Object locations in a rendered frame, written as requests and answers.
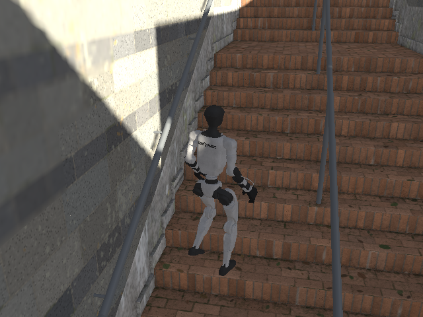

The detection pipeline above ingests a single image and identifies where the robot head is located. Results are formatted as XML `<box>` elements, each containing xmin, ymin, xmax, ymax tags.
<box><xmin>201</xmin><ymin>105</ymin><xmax>225</xmax><ymax>138</ymax></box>

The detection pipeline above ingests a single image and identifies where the right robot upper arm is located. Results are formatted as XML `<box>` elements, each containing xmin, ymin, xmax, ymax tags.
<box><xmin>223</xmin><ymin>137</ymin><xmax>237</xmax><ymax>176</ymax></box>

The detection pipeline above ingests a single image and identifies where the left robot hand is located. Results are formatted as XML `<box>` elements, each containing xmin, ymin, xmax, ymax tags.
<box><xmin>194</xmin><ymin>171</ymin><xmax>207</xmax><ymax>180</ymax></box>

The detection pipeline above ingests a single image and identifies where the left robot upper arm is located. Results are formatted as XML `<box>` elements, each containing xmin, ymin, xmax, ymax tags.
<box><xmin>184</xmin><ymin>130</ymin><xmax>201</xmax><ymax>164</ymax></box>

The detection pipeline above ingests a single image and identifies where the right robot hand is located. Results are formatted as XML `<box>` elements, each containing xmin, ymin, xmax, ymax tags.
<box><xmin>242</xmin><ymin>186</ymin><xmax>258</xmax><ymax>203</ymax></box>

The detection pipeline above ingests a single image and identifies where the robot right foot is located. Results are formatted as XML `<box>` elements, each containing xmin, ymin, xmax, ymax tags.
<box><xmin>219</xmin><ymin>260</ymin><xmax>236</xmax><ymax>276</ymax></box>

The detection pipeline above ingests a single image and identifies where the right robot forearm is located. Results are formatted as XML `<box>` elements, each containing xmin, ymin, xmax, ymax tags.
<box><xmin>232</xmin><ymin>167</ymin><xmax>252</xmax><ymax>192</ymax></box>

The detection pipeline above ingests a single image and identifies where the left robot forearm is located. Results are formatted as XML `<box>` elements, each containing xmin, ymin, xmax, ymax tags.
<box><xmin>185</xmin><ymin>161</ymin><xmax>200</xmax><ymax>173</ymax></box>

